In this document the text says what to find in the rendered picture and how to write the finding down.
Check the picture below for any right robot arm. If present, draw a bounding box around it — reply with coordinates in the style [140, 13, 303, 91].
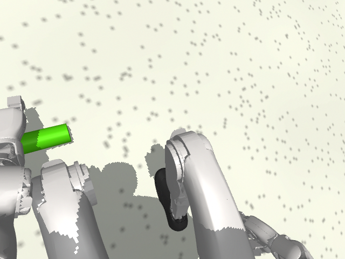
[271, 235, 313, 259]

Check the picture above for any left robot arm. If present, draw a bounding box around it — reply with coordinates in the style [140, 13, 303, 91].
[0, 139, 33, 259]

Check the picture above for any left robot hand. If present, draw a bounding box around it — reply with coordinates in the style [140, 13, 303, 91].
[0, 96, 26, 141]

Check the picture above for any right robot hand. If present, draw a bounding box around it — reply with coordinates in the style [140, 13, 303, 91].
[239, 211, 279, 256]

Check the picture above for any right robot foot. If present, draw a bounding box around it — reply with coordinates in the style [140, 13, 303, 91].
[155, 168, 188, 231]

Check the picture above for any can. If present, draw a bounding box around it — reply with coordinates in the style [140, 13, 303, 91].
[20, 124, 71, 154]

